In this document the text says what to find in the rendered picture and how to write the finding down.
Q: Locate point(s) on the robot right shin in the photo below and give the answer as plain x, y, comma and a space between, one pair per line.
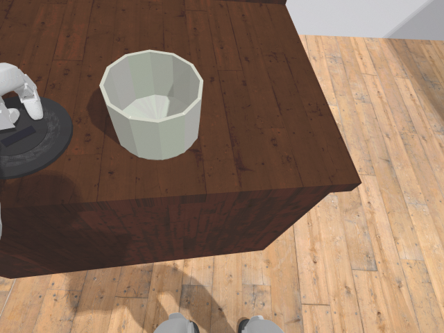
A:
255, 318

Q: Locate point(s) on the robot left shin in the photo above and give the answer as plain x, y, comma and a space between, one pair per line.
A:
176, 315

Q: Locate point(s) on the robot shin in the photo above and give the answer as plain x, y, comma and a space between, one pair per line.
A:
176, 315
255, 318

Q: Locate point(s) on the left robot hand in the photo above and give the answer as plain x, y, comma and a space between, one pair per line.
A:
13, 79

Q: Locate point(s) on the table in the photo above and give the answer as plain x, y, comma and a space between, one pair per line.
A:
268, 147

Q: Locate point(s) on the pot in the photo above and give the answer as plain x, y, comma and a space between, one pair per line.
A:
154, 101

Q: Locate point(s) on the knob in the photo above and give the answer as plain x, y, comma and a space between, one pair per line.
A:
22, 129

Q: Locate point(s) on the lid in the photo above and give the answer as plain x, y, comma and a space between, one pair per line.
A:
37, 150

